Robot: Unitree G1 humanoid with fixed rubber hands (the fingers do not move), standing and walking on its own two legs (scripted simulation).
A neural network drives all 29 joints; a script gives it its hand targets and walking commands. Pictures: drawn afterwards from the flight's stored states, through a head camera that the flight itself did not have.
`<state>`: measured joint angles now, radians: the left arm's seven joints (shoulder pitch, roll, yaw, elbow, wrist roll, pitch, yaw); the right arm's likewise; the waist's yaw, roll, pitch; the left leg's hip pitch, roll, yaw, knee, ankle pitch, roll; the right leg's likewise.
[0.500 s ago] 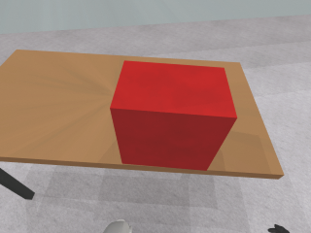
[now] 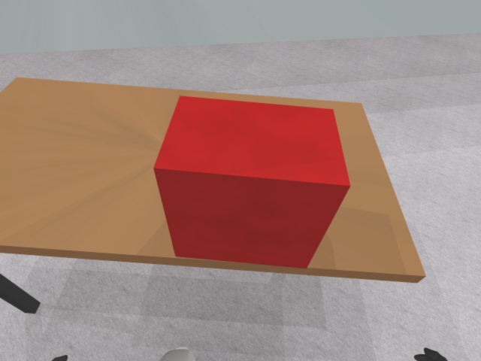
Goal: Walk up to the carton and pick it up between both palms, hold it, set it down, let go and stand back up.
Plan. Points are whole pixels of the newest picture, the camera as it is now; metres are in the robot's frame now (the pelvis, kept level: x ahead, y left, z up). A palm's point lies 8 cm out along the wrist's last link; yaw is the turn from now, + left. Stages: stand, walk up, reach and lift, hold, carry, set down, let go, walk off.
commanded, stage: walk up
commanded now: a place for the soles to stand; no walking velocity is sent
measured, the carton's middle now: (248, 188) +0.43 +0.00 +0.03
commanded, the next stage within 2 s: reach and lift in 1.34 s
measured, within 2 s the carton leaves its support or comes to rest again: neither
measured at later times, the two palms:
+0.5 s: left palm out of the picture +0.11 +0.32 -0.10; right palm out of the picture +0.11 -0.33 -0.06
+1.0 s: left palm out of the picture +0.09 +0.34 -0.10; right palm out of the picture +0.12 -0.31 -0.06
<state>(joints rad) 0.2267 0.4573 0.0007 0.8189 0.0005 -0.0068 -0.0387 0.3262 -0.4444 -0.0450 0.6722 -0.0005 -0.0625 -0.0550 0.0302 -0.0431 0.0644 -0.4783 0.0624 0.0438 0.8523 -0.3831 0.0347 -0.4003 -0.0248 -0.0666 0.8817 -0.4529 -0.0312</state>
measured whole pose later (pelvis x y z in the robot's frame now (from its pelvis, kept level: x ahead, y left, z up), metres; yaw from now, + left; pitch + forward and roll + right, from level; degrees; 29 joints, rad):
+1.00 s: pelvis -0.01 +0.01 +0.00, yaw +0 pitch -2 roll +0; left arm 0.15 0.46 0.00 0.92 0.00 -0.04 -0.02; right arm 0.27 -0.44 -0.03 0.67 0.00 -0.03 -0.02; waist 0.03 -0.04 0.06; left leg -0.48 0.05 0.03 0.85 -0.33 0.00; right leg -0.40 -0.03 -0.07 0.87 -0.44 -0.02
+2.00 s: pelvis +0.01 +0.00 +0.03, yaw -2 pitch -5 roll +2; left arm 0.16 0.39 0.00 0.42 0.00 0.24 0.01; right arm 0.14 -0.36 -0.07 0.83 -0.05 -0.29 0.07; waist 0.02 -0.07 0.08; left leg -0.26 0.04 0.08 0.56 -0.22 -0.01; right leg -0.23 -0.03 -0.03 0.66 -0.35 -0.01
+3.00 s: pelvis +0.02 +0.01 +0.04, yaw -3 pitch -3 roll +2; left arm 0.23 0.35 0.00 0.44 -0.16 -0.35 0.03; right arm 0.15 -0.30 0.07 0.59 0.23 -0.44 0.07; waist 0.02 -0.08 0.07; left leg -0.21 0.03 0.11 0.44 -0.18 -0.02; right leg -0.21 -0.03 0.00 0.57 -0.32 -0.01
